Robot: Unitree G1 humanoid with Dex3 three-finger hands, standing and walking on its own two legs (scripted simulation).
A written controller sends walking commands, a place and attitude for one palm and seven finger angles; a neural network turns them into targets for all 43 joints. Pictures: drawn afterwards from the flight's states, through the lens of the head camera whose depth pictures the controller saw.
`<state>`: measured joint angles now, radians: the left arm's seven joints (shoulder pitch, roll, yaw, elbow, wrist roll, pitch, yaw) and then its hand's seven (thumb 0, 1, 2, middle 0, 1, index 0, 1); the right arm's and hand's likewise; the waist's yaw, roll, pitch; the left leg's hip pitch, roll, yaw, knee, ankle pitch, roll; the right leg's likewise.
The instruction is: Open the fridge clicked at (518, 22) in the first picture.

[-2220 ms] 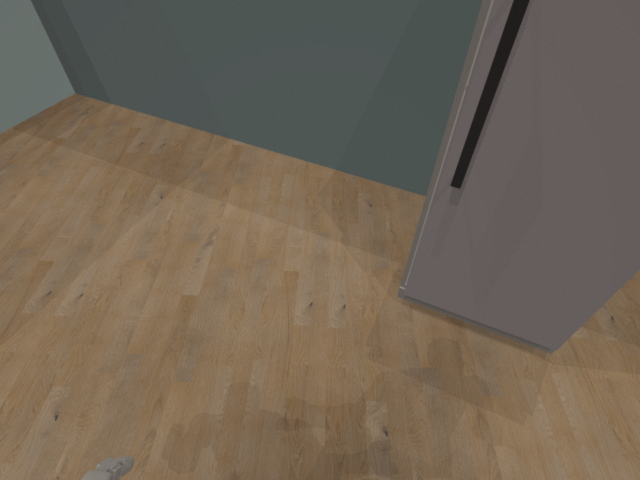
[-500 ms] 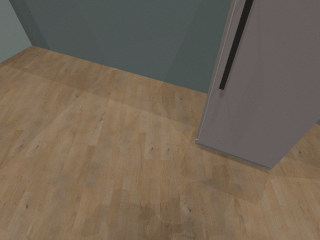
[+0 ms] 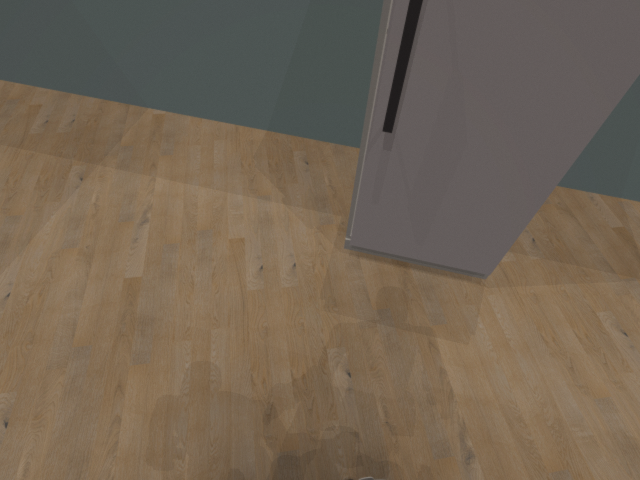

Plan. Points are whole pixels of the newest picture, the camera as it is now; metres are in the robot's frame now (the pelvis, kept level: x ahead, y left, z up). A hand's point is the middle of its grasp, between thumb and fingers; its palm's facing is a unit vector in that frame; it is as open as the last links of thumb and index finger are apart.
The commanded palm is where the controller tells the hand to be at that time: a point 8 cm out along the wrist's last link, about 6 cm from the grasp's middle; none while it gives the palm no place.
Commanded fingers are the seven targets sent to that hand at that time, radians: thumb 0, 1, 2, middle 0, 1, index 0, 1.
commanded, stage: turn to face it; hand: left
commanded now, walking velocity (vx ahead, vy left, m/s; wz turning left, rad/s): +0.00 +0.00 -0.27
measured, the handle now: (409, 32) +0.91 -0.11 +0.11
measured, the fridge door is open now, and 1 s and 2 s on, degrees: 0 0 0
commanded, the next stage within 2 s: take the last steps up to it in 0.12 s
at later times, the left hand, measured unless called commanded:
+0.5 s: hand out of the picture +0.10 +0.16 -0.16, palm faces -0.22 -0.95 -0.22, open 7.4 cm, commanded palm none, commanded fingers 0.00 0.90 0.90 -0.20 -0.30 -0.20 -0.30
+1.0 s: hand (236, 477) +0.15 +0.13 -0.19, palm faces -0.20 -0.97 -0.11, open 7.3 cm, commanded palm none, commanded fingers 0.00 0.90 0.90 -0.20 -0.30 -0.20 -0.30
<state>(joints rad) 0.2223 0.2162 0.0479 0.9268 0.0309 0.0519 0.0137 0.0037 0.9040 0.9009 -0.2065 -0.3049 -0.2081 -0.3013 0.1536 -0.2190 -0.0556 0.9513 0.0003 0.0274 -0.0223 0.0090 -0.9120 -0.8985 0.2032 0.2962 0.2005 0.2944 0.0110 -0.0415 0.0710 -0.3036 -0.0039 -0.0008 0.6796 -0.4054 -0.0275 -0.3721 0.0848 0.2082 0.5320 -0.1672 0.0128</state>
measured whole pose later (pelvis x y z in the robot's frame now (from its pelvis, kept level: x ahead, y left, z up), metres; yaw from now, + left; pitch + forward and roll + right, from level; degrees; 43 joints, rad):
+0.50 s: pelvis -0.01 -0.02 +0.00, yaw -12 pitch +1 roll -1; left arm 0.23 0.20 0.06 0.97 0.04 0.02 -0.04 0.01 0.91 0.90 -0.20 -0.30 -0.20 -0.30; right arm 0.35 -0.21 -0.05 1.05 -0.03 0.01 -0.01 0.01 -0.91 -0.90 0.21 0.30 0.20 0.29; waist -0.04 0.04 0.01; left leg -0.26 0.14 0.15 0.67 -0.44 -0.03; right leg -0.22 0.00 -0.07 0.53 -0.31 -0.01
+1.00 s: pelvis +0.16 -0.04 +0.00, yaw -15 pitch -1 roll -1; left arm 0.37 0.16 0.05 1.16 0.03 0.00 0.00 0.01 0.91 0.90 -0.20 -0.30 -0.20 -0.30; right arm 0.21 -0.12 -0.05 1.01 -0.02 -0.07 -0.03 -0.01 -0.94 -0.90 0.21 0.30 0.20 0.29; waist -0.01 -0.05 0.05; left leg -0.32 0.06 0.20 0.63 -0.29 0.06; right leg -0.33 -0.01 -0.02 1.21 -0.39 -0.02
